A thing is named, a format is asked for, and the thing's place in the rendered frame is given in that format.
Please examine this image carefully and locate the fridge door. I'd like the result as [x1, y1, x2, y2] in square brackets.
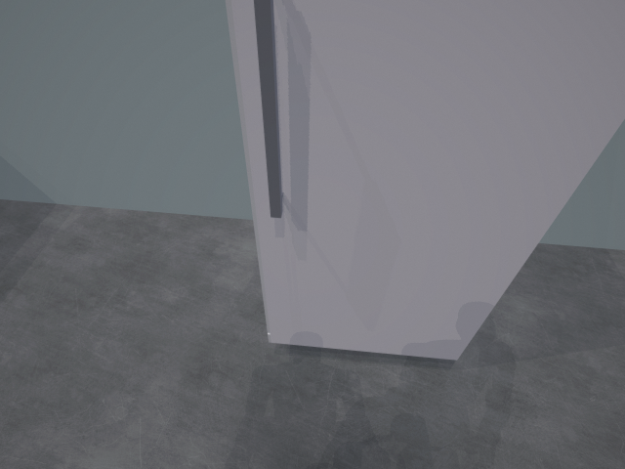
[231, 0, 625, 361]

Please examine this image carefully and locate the handle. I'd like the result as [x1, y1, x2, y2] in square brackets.
[254, 0, 283, 218]

